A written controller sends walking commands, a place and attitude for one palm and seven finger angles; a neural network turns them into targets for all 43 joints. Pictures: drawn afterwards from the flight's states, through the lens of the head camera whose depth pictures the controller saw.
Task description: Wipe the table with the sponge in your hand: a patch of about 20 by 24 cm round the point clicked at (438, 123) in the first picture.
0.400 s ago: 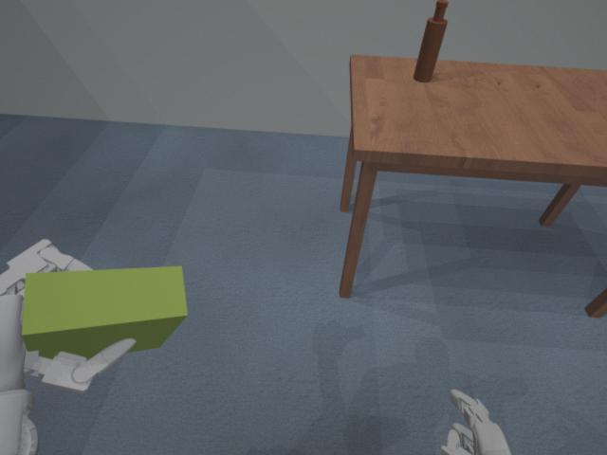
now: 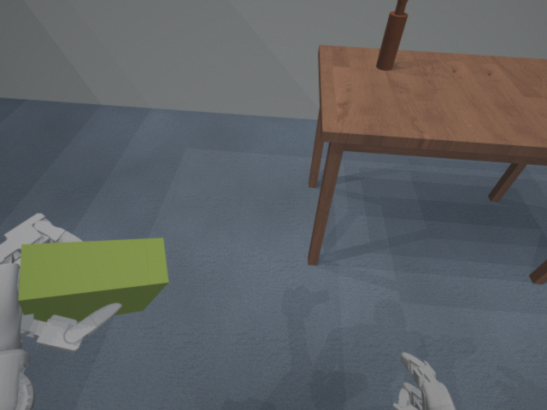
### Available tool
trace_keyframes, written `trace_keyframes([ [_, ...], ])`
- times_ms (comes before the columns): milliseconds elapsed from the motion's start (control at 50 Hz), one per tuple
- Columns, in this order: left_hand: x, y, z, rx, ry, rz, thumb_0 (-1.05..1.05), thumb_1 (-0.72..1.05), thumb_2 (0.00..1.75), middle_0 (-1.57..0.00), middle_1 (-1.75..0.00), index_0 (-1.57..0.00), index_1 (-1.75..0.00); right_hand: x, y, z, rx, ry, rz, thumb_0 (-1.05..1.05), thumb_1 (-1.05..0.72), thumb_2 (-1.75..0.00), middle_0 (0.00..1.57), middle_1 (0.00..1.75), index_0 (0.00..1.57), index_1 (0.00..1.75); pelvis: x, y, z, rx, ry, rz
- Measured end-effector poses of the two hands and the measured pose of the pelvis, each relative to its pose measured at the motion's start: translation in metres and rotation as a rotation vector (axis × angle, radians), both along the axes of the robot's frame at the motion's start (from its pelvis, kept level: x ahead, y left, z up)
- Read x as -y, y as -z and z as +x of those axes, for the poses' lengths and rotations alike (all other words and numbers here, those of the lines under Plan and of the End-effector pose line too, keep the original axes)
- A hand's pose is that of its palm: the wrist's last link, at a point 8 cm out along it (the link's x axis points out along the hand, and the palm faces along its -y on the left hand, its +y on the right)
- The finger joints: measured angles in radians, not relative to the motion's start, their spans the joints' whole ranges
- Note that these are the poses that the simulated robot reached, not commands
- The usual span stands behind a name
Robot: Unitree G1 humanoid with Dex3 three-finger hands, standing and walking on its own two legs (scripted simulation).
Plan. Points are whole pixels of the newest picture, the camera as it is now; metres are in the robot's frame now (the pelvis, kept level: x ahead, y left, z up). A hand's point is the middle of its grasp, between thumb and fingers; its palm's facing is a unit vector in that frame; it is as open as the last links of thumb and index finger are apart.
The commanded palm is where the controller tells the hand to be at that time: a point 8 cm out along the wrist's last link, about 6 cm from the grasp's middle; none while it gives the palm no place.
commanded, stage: walk to a spot facing it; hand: left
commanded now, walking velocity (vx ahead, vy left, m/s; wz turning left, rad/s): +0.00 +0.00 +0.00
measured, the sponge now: (115, 282) +0.23 +0.20 +0.14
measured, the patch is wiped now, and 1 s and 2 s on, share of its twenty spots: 0.00 0.00 0.00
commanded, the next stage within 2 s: turn to face it in 1.74 s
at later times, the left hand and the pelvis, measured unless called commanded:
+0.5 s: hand (128, 268) +0.24 +0.19 +0.15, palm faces +0.30 -0.86 -0.42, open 9.4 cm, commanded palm +0.19 +0.23 +0.18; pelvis -0.01 -0.02 -0.02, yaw -9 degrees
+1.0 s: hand (213, 251) +0.26 +0.09 +0.17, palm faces +0.05 -0.90 -0.44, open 9.4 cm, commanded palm +0.23 +0.14 +0.18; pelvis -0.03 -0.04 +0.00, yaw -25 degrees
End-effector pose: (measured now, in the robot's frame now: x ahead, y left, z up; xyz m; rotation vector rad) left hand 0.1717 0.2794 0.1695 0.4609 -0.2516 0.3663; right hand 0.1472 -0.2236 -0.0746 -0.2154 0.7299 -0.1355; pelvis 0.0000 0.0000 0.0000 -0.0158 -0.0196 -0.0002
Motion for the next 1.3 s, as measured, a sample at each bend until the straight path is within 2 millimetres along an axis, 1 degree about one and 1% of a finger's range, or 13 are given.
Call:
trace_keyframes([
  [180,0.002,0.002,0.002,-0.006,-0.001,-0.007,0.00,-0.42,0.98,-0.83,-1.34,-0.83,-1.35,0.002,0.000,0.003,0.008,0.003,0.003,0.01,-0.91,-0.90,0.20,0.30,0.20,0.30,0.001,0.000,0.001,-0.002,0.014,0.000],
  [300,0.007,0.006,0.011,-0.005,0.020,-0.010,0.00,-0.42,0.98,-0.83,-1.34,-0.83,-1.35,0.010,-0.001,0.002,0.029,0.031,0.002,0.01,-0.91,-0.90,0.20,0.30,0.20,0.30,0.003,0.004,-0.003,-0.010,0.065,0.010],
  [480,0.044,0.002,0.028,0.026,0.115,0.035,0.00,-0.42,0.98,-0.83,-1.34,-0.83,-1.35,0.031,0.013,-0.011,0.061,0.088,0.045,0.01,-0.91,-0.90,0.20,0.30,0.20,0.30,0.019,0.019,-0.011,0.010,0.141,0.036],
  [560,0.070,-0.002,0.030,0.040,0.164,0.067,0.00,-0.42,0.98,-0.83,-1.34,-0.83,-1.35,0.046,0.027,-0.026,0.041,0.114,0.076,0.01,-0.91,-0.90,0.20,0.30,0.20,0.30,0.031,0.025,-0.013,0.013,0.167,0.031],
  [640,0.088,-0.004,0.036,0.021,0.211,0.044,0.00,-0.42,0.98,-0.83,-1.34,-0.83,-1.35,0.060,0.031,-0.049,-0.035,0.155,0.067,0.01,-0.91,-0.90,0.20,0.30,0.20,0.30,0.033,0.018,-0.020,-0.008,0.199,0.054],
  [740,0.092,-0.005,0.041,-0.033,0.275,0.077,0.00,-0.42,0.99,-0.83,-1.34,-0.83,-1.35,0.072,0.021,-0.080,-0.088,0.224,0.041,0.01,-0.91,-0.90,0.20,0.30,0.20,0.30,0.031,0.009,-0.028,-0.044,0.254,0.077],
  [840,0.093,-0.006,0.044,0.002,0.339,0.090,0.00,-0.42,0.99,-0.83,-1.34,-0.83,-1.35,0.076,0.015,-0.105,-0.086,0.278,-0.003,0.01,-0.91,-0.90,0.20,0.30,0.20,0.30,0.025,0.012,-0.039,-0.042,0.312,0.078],
  [920,0.105,-0.011,0.049,0.022,0.364,0.090,0.00,-0.42,0.99,-0.83,-1.34,-0.83,-1.35,0.074,0.010,-0.121,-0.044,0.351,0.034,0.01,-0.91,-0.90,0.20,0.30,0.20,0.30,0.030,0.007,-0.035,-0.033,0.372,0.041],
  [980,0.126,-0.013,0.058,0.031,0.395,0.069,0.00,-0.42,0.99,-0.83,-1.34,-0.83,-1.35,0.076,0.012,-0.132,-0.023,0.396,0.068,0.01,-0.91,-0.90,0.20,0.30,0.20,0.30,0.039,0.004,-0.031,-0.033,0.426,0.014],
  [1040,0.158,-0.011,0.072,0.031,0.453,0.076,0.00,-0.42,0.99,-0.83,-1.34,-0.83,-1.35,0.082,0.019,-0.144,-0.016,0.433,0.095,0.01,-0.91,-0.90,0.20,0.30,0.20,0.30,0.054,0.006,-0.030,-0.028,0.475,0.007],
  [1160,0.237,0.003,0.098,0.057,0.587,0.111,0.00,-0.42,0.99,-0.83,-1.34,-0.83,-1.35,0.120,0.050,-0.173,-0.039,0.502,0.118,0.01,-0.90,-0.90,0.20,0.30,0.20,0.30,0.089,0.029,-0.046,0.001,0.529,0.003],
  [1220,0.266,0.004,0.096,0.023,0.658,0.092,0.00,-0.42,0.99,-0.83,-1.34,-0.83,-1.35,0.143,0.046,-0.193,-0.080,0.570,0.103,0.01,-0.91,-0.90,0.20,0.30,0.20,0.30,0.098,0.023,-0.045,0.005,0.572,0.019],
  [1300,0.290,-0.015,0.090,0.006,0.748,0.161,0.00,-0.43,0.99,-0.83,-1.34,-0.83,-1.35,0.168,0.030,-0.217,-0.114,0.659,0.065,0.01,-0.91,-0.90,0.20,0.30,0.20,0.30,0.111,0.009,-0.037,-0.013,0.603,0.030],
])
